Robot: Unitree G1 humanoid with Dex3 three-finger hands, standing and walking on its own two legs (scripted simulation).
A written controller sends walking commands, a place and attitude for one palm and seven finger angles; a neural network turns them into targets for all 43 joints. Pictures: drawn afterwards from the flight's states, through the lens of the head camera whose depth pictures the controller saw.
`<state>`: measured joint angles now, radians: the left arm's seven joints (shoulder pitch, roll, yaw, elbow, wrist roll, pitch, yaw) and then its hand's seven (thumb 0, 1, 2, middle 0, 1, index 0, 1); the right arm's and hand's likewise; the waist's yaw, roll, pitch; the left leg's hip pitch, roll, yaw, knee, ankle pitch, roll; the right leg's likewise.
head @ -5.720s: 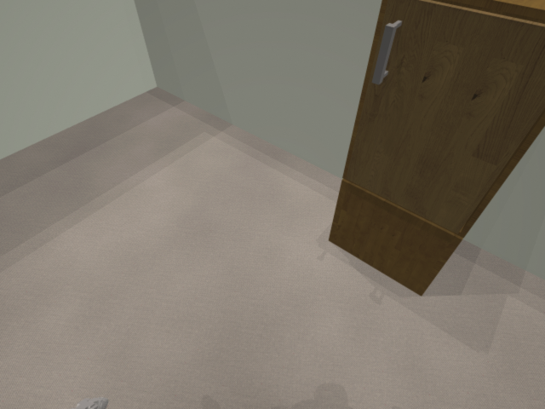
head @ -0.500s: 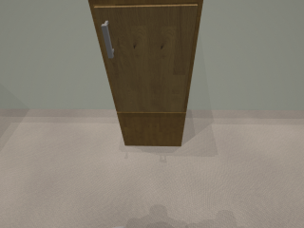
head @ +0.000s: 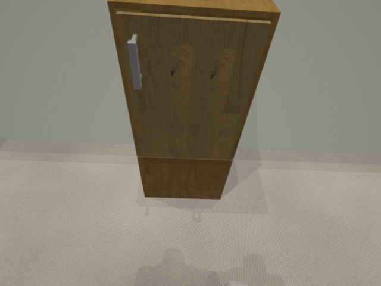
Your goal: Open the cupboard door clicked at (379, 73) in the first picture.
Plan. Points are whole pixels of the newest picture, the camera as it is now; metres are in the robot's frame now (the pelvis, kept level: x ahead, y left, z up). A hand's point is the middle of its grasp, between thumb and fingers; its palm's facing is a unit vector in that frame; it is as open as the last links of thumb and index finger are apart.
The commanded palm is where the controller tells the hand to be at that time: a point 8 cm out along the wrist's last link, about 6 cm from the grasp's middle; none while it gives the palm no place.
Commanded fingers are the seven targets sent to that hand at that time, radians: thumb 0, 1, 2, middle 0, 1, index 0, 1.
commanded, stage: take the last steps up to it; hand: left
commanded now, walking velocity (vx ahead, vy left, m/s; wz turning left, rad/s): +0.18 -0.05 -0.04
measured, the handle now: (136, 62) +0.65 +0.20 +0.12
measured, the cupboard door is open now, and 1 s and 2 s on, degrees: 0 0 0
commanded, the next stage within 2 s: come to a stop and stand still in 0.06 s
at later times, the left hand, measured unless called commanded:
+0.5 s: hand (143, 259) +0.21 +0.13 -0.16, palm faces +0.04 -0.97 -0.25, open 7.2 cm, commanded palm none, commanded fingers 0.00 0.90 0.90 -0.20 -0.30 -0.20 -0.30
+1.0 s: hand out of the picture +0.04 +0.21 -0.18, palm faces +0.05 -0.98 -0.21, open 7.4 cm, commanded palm none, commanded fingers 0.00 0.90 0.90 -0.20 -0.30 -0.20 -0.30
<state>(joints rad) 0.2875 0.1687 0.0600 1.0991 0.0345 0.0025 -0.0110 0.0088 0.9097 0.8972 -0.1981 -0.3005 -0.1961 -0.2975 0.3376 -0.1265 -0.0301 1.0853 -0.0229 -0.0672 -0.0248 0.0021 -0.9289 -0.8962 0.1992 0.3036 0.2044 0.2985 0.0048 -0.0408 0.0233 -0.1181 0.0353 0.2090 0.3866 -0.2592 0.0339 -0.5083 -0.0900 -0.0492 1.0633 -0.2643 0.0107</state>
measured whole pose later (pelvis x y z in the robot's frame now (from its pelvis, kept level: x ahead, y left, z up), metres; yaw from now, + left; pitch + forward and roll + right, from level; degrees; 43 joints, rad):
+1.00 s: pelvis +0.07 +0.02 +0.00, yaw +0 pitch +0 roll +1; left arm 0.31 0.20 0.03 1.10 0.02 0.05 0.03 0.01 0.91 0.90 -0.20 -0.30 -0.20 -0.30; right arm 0.24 -0.15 -0.02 1.06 -0.02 0.01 -0.03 0.01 -0.93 -0.90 0.20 0.30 0.21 0.30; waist 0.03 -0.04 0.03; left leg -0.19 -0.02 0.08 0.43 -0.25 0.04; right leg -0.26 -0.04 -0.02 0.63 -0.36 0.04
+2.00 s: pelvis +0.06 +0.02 -0.01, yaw -2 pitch -1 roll +1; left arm 0.30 0.15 -0.01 1.09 0.02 -0.01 0.04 0.01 0.91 0.90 -0.20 -0.30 -0.20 -0.30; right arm 0.28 -0.17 0.01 1.10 -0.02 -0.03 -0.02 0.01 -0.92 -0.90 0.20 0.30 0.20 0.30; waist 0.00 0.01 0.01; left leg -0.19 0.00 0.11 0.48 -0.27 0.03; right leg -0.18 -0.02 -0.01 0.51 -0.30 0.00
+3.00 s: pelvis +0.12 +0.00 -0.02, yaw +1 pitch +0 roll +0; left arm 0.20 0.18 0.03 0.97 0.03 0.00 0.04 0.00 0.91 0.90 -0.20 -0.30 -0.20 -0.30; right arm 0.17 -0.16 -0.04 1.02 -0.01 0.02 -0.02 0.01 -0.91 -0.90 0.20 0.30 0.20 0.30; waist 0.01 -0.02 0.06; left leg -0.26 0.01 0.07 0.64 -0.41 -0.01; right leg -0.30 -0.04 -0.08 0.62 -0.32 -0.01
